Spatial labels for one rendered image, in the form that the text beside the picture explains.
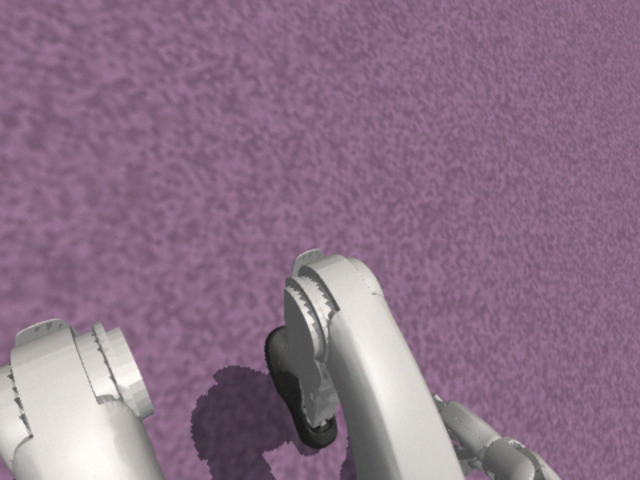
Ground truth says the right robot arm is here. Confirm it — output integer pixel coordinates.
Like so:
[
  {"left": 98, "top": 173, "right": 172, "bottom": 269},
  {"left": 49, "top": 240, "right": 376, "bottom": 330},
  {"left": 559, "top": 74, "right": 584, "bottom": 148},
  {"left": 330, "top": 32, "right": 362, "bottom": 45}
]
[{"left": 482, "top": 437, "right": 561, "bottom": 480}]

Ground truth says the right robot foot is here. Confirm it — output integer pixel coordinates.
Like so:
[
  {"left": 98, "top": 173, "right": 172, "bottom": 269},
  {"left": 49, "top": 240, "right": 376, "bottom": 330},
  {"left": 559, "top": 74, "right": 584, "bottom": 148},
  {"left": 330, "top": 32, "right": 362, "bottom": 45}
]
[{"left": 265, "top": 326, "right": 337, "bottom": 449}]

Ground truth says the right robot hand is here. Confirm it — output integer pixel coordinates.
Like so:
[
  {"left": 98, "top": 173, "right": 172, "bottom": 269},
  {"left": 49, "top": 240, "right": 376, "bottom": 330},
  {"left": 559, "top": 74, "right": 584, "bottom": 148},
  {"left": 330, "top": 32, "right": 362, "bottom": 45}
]
[{"left": 430, "top": 392, "right": 503, "bottom": 476}]

